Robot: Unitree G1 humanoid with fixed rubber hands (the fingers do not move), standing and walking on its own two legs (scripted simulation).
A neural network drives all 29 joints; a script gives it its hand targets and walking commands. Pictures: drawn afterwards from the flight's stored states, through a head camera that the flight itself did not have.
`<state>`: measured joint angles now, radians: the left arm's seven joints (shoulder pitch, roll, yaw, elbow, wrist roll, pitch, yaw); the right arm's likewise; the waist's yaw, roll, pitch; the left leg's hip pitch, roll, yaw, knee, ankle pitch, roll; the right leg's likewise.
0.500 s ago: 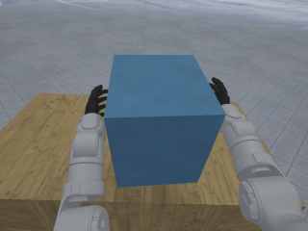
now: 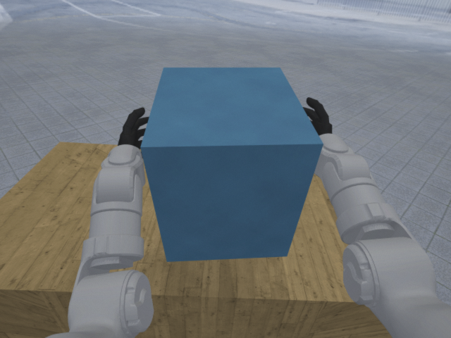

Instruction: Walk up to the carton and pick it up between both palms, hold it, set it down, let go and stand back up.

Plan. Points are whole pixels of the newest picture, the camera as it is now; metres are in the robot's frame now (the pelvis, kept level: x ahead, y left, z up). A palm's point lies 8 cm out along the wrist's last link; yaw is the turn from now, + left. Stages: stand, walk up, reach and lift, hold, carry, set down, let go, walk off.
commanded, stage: reach and lift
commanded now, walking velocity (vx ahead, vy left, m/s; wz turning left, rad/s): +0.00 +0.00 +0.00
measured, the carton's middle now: (225, 161) +0.43 +0.00 +0.17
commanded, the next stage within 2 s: hold in 0.92 s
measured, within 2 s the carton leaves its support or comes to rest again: neither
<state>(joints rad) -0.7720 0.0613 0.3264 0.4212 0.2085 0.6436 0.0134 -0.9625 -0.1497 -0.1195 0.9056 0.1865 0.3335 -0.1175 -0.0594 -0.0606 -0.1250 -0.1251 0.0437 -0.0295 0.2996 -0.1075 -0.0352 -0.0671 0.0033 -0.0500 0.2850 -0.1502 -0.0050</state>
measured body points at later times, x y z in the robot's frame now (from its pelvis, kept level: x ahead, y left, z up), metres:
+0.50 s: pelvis +0.01 +0.01 +0.00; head -0.06 +0.05 +0.44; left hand +0.39 +0.18 +0.24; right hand +0.39 -0.16 +0.25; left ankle +0.04 +0.14 -0.75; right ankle +0.01 -0.11 -0.75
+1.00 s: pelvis +0.01 +0.01 +0.00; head -0.09 +0.03 +0.44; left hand +0.38 +0.19 +0.28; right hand +0.39 -0.15 +0.30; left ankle +0.04 +0.14 -0.75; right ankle +0.01 -0.11 -0.75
